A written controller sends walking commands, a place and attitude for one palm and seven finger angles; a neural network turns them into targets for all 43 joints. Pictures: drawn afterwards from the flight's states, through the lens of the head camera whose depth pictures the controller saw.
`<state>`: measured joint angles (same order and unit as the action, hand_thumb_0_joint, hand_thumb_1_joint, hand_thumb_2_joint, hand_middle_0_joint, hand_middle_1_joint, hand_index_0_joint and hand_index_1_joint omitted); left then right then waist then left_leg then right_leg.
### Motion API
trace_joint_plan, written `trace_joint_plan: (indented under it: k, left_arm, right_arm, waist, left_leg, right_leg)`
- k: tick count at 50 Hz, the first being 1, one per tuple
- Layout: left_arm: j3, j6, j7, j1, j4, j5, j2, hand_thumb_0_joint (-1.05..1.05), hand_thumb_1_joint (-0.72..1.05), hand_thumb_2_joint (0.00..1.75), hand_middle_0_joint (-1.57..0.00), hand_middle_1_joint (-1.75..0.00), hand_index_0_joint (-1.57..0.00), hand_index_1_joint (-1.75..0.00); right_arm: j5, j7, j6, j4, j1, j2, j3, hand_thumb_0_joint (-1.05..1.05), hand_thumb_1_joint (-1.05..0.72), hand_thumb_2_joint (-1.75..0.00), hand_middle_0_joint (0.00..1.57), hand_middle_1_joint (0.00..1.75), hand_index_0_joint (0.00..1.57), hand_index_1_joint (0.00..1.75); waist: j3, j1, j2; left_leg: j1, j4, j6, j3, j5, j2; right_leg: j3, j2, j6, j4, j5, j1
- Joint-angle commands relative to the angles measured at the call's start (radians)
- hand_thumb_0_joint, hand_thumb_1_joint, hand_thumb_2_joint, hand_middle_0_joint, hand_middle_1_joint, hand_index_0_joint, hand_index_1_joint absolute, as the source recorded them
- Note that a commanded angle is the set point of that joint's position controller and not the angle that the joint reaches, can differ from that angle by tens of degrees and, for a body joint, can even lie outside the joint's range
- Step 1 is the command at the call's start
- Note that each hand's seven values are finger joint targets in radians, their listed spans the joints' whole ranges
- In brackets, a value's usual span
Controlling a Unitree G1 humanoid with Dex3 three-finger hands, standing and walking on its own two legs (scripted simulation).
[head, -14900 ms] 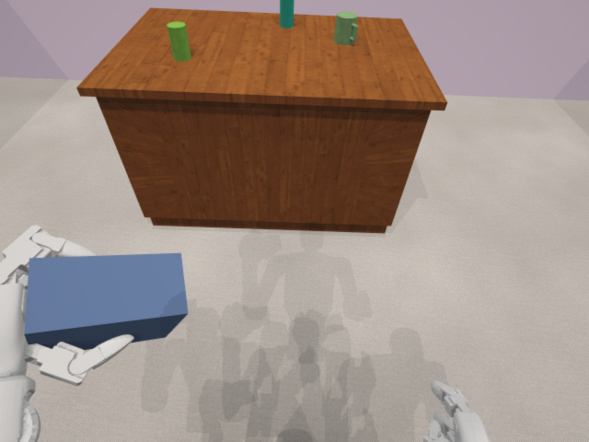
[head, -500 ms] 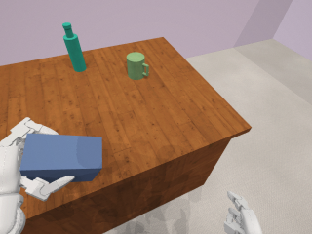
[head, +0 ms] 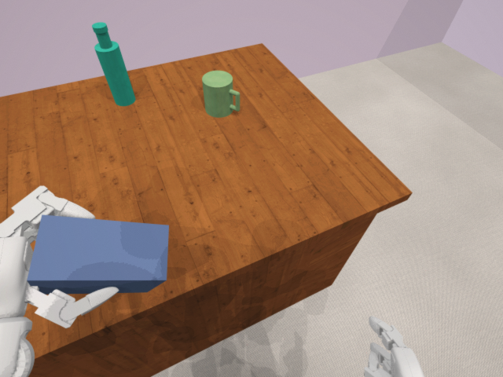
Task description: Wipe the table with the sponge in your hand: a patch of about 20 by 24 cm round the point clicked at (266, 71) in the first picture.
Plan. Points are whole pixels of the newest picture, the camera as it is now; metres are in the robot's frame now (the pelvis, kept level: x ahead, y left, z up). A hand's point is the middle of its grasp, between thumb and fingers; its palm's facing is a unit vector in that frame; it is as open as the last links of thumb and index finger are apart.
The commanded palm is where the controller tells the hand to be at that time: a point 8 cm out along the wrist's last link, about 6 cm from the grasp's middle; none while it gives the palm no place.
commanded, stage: come to a stop and stand still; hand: left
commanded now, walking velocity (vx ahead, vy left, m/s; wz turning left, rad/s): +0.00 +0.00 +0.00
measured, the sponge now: (122, 260) +0.23 +0.19 +0.12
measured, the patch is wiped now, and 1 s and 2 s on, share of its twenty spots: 0.00 0.00 0.00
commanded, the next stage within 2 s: look again from close up in 0.50 s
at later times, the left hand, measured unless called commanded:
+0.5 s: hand (55, 234) +0.24 +0.26 +0.15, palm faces +0.35 -0.86 -0.38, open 10.8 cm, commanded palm +0.18 +0.29 +0.18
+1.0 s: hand (57, 245) +0.23 +0.25 +0.15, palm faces +0.35 -0.85 -0.38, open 10.8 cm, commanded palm +0.17 +0.28 +0.18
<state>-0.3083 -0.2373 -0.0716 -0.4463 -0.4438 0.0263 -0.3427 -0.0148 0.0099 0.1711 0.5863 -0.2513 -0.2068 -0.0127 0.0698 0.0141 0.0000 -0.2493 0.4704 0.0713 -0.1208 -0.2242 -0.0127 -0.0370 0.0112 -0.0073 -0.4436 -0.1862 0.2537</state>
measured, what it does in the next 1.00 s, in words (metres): stands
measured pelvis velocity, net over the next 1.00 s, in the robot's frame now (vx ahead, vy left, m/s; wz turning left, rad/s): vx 0.01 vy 0.00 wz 0.01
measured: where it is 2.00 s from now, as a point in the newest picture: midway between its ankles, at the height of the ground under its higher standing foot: outside the picture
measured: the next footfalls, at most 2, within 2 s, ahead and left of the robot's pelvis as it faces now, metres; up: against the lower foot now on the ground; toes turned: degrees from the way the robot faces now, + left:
none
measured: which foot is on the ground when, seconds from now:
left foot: down 0.00-1.00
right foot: down 0.00-1.00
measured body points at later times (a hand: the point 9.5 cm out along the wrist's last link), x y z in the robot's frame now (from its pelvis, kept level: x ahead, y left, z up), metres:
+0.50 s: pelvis +0.02 +0.01 +0.00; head +0.05 +0.04 +0.45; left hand +0.22 +0.30 +0.17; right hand +0.22 -0.21 -0.05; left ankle +0.02 +0.07 -0.74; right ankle +0.03 -0.13 -0.74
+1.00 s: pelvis +0.01 +0.00 +0.00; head +0.03 +0.02 +0.45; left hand +0.20 +0.29 +0.17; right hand +0.18 -0.22 -0.07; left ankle +0.02 +0.07 -0.74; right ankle +0.03 -0.13 -0.74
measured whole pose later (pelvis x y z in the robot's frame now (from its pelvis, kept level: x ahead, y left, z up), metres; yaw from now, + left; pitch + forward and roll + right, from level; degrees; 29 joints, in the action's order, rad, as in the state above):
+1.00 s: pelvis +0.01 +0.00 +0.00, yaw +0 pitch +0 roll -1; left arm -0.34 -0.20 -0.10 -0.44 -0.46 0.04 -0.37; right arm -0.01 0.04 0.13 0.58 -0.22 -0.20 -0.02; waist 0.05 0.01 0.02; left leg -0.22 0.44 0.07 -0.11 -0.22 -0.01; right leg -0.05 0.00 -0.01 -0.37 -0.16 0.20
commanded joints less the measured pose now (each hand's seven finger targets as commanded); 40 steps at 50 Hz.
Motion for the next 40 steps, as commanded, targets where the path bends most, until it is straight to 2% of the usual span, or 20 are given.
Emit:
trace_joint_plan:
  k: [1,3,5,6,11,12,14,15,16,20,21,25,26,30,31,35,36,37,39,40]
  left_arm:
    - [-0.236,-0.081,-0.047,0.128,-0.237,0.026,-0.258,0.00,0.10,1.30,-1.20,-1.60,-1.20,-1.60]
    - [-0.229,-0.082,-0.046,0.155,-0.225,0.030,-0.249,0.00,0.10,1.30,-1.20,-1.60,-1.20,-1.60]
    - [-0.214,-0.078,-0.044,0.177,-0.228,0.026,-0.241,0.00,0.10,1.30,-1.20,-1.60,-1.20,-1.60]
    - [-0.187,-0.080,-0.041,0.177,-0.225,0.027,-0.213,0.00,0.10,1.30,-1.20,-1.60,-1.20,-1.60]
    - [-0.107,-0.062,-0.037,0.126,-0.250,0.019,-0.145,0.00,0.10,1.30,-1.20,-1.60,-1.20,-1.60]
    - [-0.110,-0.057,-0.038,0.122,-0.266,0.018,-0.155,0.00,0.10,1.30,-1.20,-1.60,-1.20,-1.60]
    - [-0.130,-0.051,-0.043,0.103,-0.257,0.017,-0.167,0.00,0.10,1.30,-1.20,-1.60,-1.20,-1.60]
    - [-0.163,-0.045,-0.048,0.084,-0.251,0.016,-0.192,0.00,0.10,1.30,-1.20,-1.60,-1.20,-1.60]
    - [-0.134,-0.046,-0.042,0.088,-0.238,0.022,-0.160,0.00,0.10,1.30,-1.20,-1.60,-1.20,-1.60]
    - [-0.205,-0.045,-0.049,0.104,-0.272,0.027,-0.228,0.00,0.10,1.30,-1.20,-1.60,-1.20,-1.60]
    - [-0.177,-0.046,-0.043,0.098,-0.250,0.035,-0.196,0.00,0.10,1.30,-1.20,-1.60,-1.20,-1.60]
    - [-0.168,-0.044,-0.047,0.121,-0.290,0.031,-0.199,0.00,0.10,1.30,-1.20,-1.60,-1.20,-1.60]
    - [-0.145,-0.044,-0.042,0.111,-0.270,0.036,-0.176,0.00,0.10,1.30,-1.20,-1.60,-1.20,-1.60]
    - [-0.154,-0.035,-0.052,0.107,-0.278,0.026,-0.191,0.00,0.10,1.30,-1.20,-1.60,-1.20,-1.60]
    - [-0.130,-0.034,-0.047,0.094,-0.248,0.032,-0.163,0.00,0.10,1.30,-1.20,-1.60,-1.20,-1.60]
    - [-0.165,-0.030,-0.055,0.105,-0.259,0.025,-0.199,0.00,0.10,1.30,-1.20,-1.60,-1.20,-1.60]
    - [-0.137,-0.033,-0.049,0.104,-0.245,0.029,-0.169,0.00,0.10,1.30,-1.20,-1.60,-1.20,-1.60]
    - [-0.151,-0.033,-0.051,0.102,-0.248,0.029,-0.189,0.00,0.10,1.30,-1.20,-1.60,-1.20,-1.60]
    - [-0.153,-0.034,-0.050,0.102,-0.252,0.029,-0.188,0.00,0.10,1.30,-1.20,-1.60,-1.20,-1.60]
    - [-0.165,-0.031,-0.054,0.092,-0.252,0.027,-0.200,0.00,0.10,1.30,-1.20,-1.60,-1.20,-1.60]
  right_arm:
    - [-0.001,0.031,0.067,-0.164,0.117,-0.113,0.042,0.00,-0.90,-0.90,0.20,0.30,0.20,0.30]
    - [-0.002,0.038,0.067,-0.158,0.109,-0.112,0.043,0.00,-0.90,-0.90,0.20,0.30,0.20,0.30]
    - [-0.004,0.038,0.069,-0.153,0.118,-0.107,0.036,0.00,-0.90,-0.90,0.20,0.30,0.20,0.30]
    - [0.001,0.037,0.069,-0.148,0.108,-0.108,0.036,0.00,-0.90,-0.90,0.20,0.30,0.20,0.30]
    - [0.001,0.019,0.066,-0.145,0.110,-0.115,0.039,0.00,-0.90,-0.90,0.20,0.30,0.20,0.30]
    - [-0.002,0.017,0.062,-0.153,0.111,-0.116,0.044,0.00,-0.90,-0.90,0.20,0.30,0.20,0.30]
    - [0.000,0.017,0.051,-0.154,0.113,-0.118,0.046,0.00,-0.90,-0.90,0.20,0.30,0.20,0.30]
    - [-0.003,0.020,0.046,-0.155,0.134,-0.117,0.044,0.00,-0.90,-0.90,0.20,0.30,0.20,0.30]
    - [0.002,0.020,0.036,-0.157,0.124,-0.114,0.038,0.00,-0.90,-0.90,0.20,0.30,0.20,0.30]
    - [-0.002,0.033,0.023,-0.175,0.145,-0.110,0.040,0.00,-0.90,-0.90,0.20,0.30,0.20,0.30]
    - [0.004,0.035,0.016,-0.176,0.136,-0.107,0.034,0.00,-0.90,-0.90,0.20,0.30,0.20,0.30]
    - [0.000,0.040,0.020,-0.182,0.146,-0.109,0.036,0.00,-0.90,-0.90,0.20,0.30,0.20,0.30]
    - [0.006,0.038,0.018,-0.179,0.134,-0.113,0.034,0.00,-0.90,-0.90,0.20,0.30,0.20,0.30]
    - [0.001,0.039,0.026,-0.176,0.144,-0.117,0.041,0.00,-0.90,-0.90,0.20,0.30,0.20,0.30]
    - [0.007,0.038,0.021,-0.172,0.130,-0.118,0.038,0.00,-0.90,-0.90,0.20,0.30,0.20,0.30]
    - [0.000,0.041,0.022,-0.170,0.146,-0.122,0.045,0.00,-0.90,-0.90,0.20,0.30,0.20,0.30]
    - [0.005,0.040,0.017,-0.168,0.134,-0.120,0.041,0.00,-0.90,-0.90,0.20,0.30,0.20,0.30]
    - [0.002,0.041,0.018,-0.174,0.134,-0.119,0.046,0.00,-0.90,-0.90,0.20,0.30,0.20,0.30]
    - [0.003,0.041,0.018,-0.173,0.129,-0.121,0.047,0.00,-0.90,-0.90,0.20,0.30,0.20,0.30]
    - [-0.002,0.043,0.020,-0.173,0.148,-0.119,0.044,0.00,-0.90,-0.90,0.20,0.30,0.20,0.30]
  waist:
    - [-0.161,0.017,0.024]
    - [-0.174,0.015,-0.059]
    - [-0.186,0.014,-0.105]
    - [-0.198,0.013,-0.109]
    - [-0.232,0.008,-0.077]
    - [-0.230,0.008,-0.082]
    - [-0.222,0.008,-0.060]
    - [-0.214,0.009,-0.068]
    - [-0.199,0.006,-0.060]
    - [-0.191,0.007,-0.096]
    - [-0.187,0.006,-0.087]
    - [-0.201,0.005,-0.123]
    - [-0.199,0.005,-0.110]
    - [-0.212,0.006,-0.085]
    - [-0.208,0.006,-0.049]
    - [-0.200,0.007,-0.066]
    - [-0.193,0.006,-0.060]
    - [-0.191,0.006,-0.064]
    - [-0.188,0.005,-0.055]
    - [-0.177,0.005,-0.070]
  left_leg:
    - [-0.014,-0.139,-0.039,0.184,-0.059,0.104]
    - [0.012,-0.128,-0.043,0.175,0.021,0.109]
    - [0.059,-0.113,-0.052,0.160,0.118,0.112]
    - [0.068,-0.105,-0.052,0.160,0.159,0.118]
    - [0.126,-0.062,-0.074,0.144,0.358,0.119]
    - [0.125,-0.060,-0.078,0.147,0.369,0.123]
    - [0.099,-0.065,-0.082,0.150,0.350,0.126]
    - [0.100,-0.070,-0.086,0.142,0.346,0.121]
    - [0.074,-0.084,-0.087,0.146,0.323,0.119]
    - [0.074,-0.099,-0.092,0.147,0.293,0.116]
    - [0.058,-0.106,-0.088,0.147,0.280,0.117]
    - [0.079,-0.107,-0.091,0.143,0.255,0.112]
    - [0.069,-0.116,-0.086,0.145,0.238,0.115]
    - [0.086,-0.111,-0.086,0.146,0.213,0.114]
    - [0.068,-0.115,-0.077,0.147,0.189,0.112]
    - [0.068,-0.130,-0.083,0.157,0.154,0.110]
    - [0.054,-0.136,-0.078,0.155,0.142,0.109]
    - [0.053,-0.133,-0.077,0.158,0.133,0.112]
    - [0.038,-0.137,-0.074,0.163,0.105,0.111]
    - [0.047,-0.142,-0.078,0.158,0.102,0.109]
  right_leg:
    - [0.074,0.046,0.022,0.042,0.004,-0.095]
    - [0.083,0.048,0.027,0.022,0.071,-0.105]
    - [0.071,0.048,0.027,0.011,0.124,-0.097]
    - [0.059,0.047,0.025,0.010,0.140,-0.106]
    - [0.039,0.037,0.024,0.014,0.231,-0.119]
    - [0.045,0.039,0.024,0.011,0.236,-0.121]
    - [0.045,0.041,0.025,0.013,0.233,-0.133]
    - [0.044,0.036,0.025,0.020,0.231,-0.126]
    - [0.035,0.034,0.024,0.025,0.216,-0.129]
    - [0.045,0.034,0.027,0.029,0.217,-0.133]
    - [0.035,0.033,0.024,0.036,0.208,-0.140]
    - [0.049,0.035,0.026,0.041,0.216,-0.146]
    - [0.042,0.033,0.023,0.045,0.206,-0.149]
    - [0.056,0.036,0.023,0.052,0.216,-0.153]
    - [0.051,0.037,0.020,0.063,0.208,-0.159]
    - [0.065,0.037,0.023,0.063,0.180,-0.152]
    - [0.056,0.037,0.022,0.068,0.169,-0.154]
    - [0.064,0.043,0.023,0.071,0.174,-0.159]
    - [0.069,0.046,0.025,0.073,0.163,-0.165]
    - [0.066,0.042,0.024,0.076,0.153,-0.147]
